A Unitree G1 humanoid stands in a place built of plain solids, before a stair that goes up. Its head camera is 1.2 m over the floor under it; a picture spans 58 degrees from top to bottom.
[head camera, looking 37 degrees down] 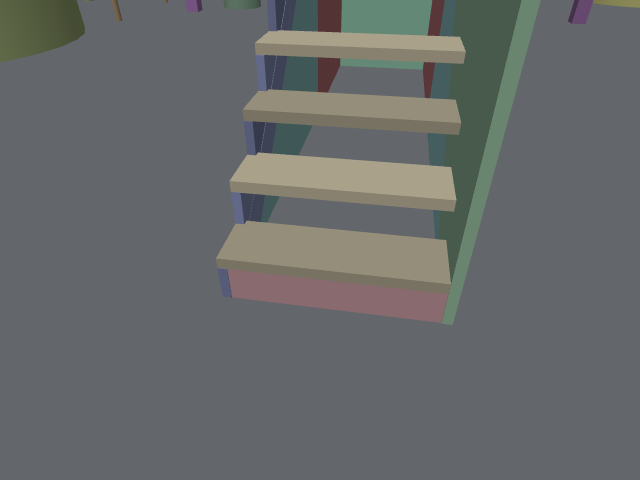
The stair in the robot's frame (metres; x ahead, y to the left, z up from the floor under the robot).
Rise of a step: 0.20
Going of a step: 0.23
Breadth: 0.88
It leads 10 degrees to the right of straight ahead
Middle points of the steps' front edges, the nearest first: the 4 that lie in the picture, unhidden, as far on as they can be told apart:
1.15 -0.05 0.20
1.37 -0.09 0.39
1.60 -0.13 0.59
1.82 -0.16 0.78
